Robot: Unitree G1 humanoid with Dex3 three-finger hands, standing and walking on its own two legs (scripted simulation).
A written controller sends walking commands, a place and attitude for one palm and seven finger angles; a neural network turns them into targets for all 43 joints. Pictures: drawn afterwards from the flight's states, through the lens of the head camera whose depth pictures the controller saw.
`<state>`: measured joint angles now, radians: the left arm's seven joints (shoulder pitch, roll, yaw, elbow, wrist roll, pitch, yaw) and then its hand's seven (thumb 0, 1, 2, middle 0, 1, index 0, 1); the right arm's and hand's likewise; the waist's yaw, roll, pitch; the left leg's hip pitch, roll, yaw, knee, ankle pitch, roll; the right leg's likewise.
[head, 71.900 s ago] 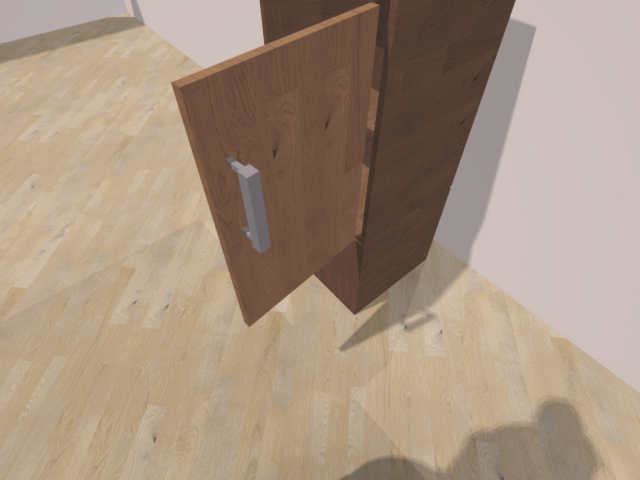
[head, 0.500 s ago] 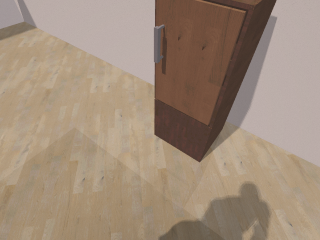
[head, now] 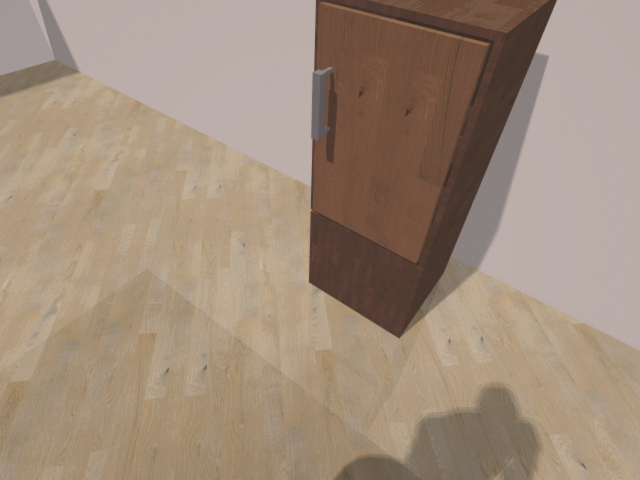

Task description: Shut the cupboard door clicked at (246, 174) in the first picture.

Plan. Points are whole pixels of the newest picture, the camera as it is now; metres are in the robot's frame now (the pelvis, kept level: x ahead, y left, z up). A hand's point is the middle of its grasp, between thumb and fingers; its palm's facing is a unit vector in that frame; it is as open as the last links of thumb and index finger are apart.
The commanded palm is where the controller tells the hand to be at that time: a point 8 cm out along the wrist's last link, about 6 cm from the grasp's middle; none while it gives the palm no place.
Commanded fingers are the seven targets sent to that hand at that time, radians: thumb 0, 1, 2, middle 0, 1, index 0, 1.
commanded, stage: let the arm hang, fingers relaxed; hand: left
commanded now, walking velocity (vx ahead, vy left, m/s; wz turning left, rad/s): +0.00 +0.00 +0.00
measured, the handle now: (322, 104) +0.94 +0.05 +0.03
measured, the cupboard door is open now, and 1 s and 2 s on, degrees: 0 0 0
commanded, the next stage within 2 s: look to check the result in 0.04 s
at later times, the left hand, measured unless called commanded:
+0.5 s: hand out of the picture -0.03 +0.17 -0.18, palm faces +0.03 -0.98 -0.18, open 7.4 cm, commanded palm none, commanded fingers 0.00 0.90 0.90 -0.20 -0.30 -0.20 -0.30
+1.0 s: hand out of the picture -0.01 +0.17 -0.18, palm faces +0.03 -0.98 -0.18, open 7.4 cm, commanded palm none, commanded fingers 0.00 0.90 0.90 -0.20 -0.30 -0.20 -0.30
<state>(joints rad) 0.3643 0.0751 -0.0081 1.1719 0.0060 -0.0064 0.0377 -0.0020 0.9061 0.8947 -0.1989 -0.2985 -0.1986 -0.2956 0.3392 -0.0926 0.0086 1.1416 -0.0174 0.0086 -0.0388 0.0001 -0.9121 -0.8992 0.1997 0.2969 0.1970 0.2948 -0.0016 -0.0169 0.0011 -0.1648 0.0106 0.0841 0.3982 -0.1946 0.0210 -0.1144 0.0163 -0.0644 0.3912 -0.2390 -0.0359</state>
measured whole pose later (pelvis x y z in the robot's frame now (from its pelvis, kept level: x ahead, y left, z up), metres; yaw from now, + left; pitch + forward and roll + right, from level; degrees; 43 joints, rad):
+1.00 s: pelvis +0.01 +0.01 +0.00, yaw +0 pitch -2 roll +0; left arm 0.30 0.14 0.00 1.16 0.01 -0.01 0.03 0.00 0.91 0.89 -0.20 -0.30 -0.20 -0.30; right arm 0.29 -0.14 0.01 1.14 -0.02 0.00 -0.03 0.00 -0.91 -0.90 0.20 0.30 0.20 0.29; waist -0.01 0.00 0.03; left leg -0.14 0.00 0.09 0.37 -0.19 0.03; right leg -0.10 0.01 -0.05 0.37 -0.24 -0.03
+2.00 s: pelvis +0.02 -0.01 +0.00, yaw +0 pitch -2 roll +0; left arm 0.29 0.16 0.00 1.16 0.00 -0.01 0.03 0.00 0.91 0.89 -0.20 -0.30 -0.20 -0.30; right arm 0.28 -0.16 0.01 1.15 -0.02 0.01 -0.03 0.00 -0.91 -0.90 0.20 0.30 0.20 0.29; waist -0.01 0.00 0.04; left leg -0.12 0.02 0.08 0.35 -0.20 0.00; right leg -0.06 0.04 -0.06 0.33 -0.24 -0.05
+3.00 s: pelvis +0.03 -0.02 +0.00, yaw -1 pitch -2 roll +0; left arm 0.29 0.15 0.00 1.16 0.00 -0.02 0.03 0.00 0.91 0.89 -0.20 -0.30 -0.20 -0.30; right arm 0.28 -0.16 0.00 1.15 -0.02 0.01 -0.04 0.00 -0.91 -0.90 0.20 0.30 0.20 0.29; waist -0.01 0.00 0.04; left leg -0.11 0.03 0.09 0.35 -0.21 -0.01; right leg -0.06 0.04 -0.06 0.33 -0.25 -0.06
